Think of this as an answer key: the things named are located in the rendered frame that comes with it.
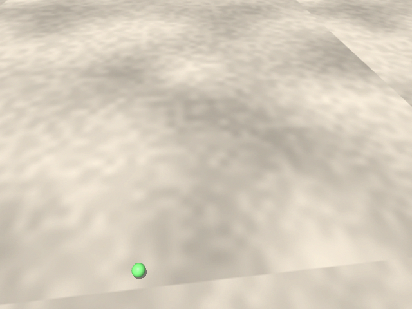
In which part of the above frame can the ball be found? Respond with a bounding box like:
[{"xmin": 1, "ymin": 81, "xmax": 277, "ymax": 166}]
[{"xmin": 131, "ymin": 263, "xmax": 145, "ymax": 277}]

